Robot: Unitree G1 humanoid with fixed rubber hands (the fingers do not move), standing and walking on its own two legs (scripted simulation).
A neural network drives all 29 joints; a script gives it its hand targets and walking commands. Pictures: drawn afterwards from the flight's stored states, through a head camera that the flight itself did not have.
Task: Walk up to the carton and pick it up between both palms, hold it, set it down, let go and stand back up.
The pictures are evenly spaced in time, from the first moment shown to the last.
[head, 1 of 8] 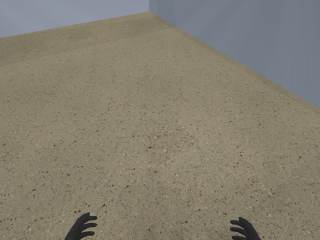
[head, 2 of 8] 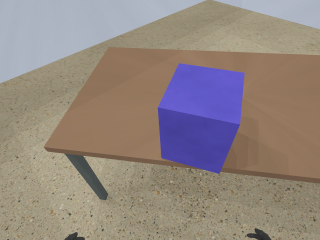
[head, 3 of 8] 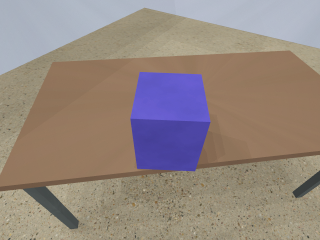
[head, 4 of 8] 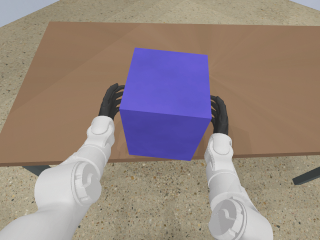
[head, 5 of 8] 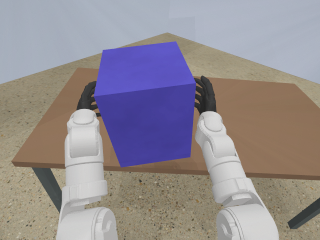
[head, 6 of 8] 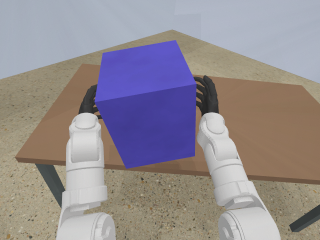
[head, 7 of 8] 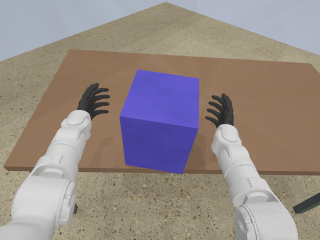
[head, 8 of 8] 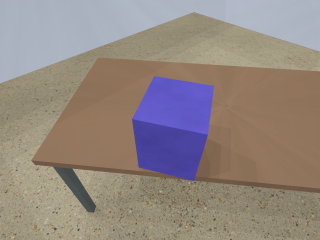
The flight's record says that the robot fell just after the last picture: no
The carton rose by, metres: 0.18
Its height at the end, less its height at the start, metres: +0.00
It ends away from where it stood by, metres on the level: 0.05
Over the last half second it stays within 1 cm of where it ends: yes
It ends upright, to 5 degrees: yes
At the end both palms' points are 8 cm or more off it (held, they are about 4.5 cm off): yes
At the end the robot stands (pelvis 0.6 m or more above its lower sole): yes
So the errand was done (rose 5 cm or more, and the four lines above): yes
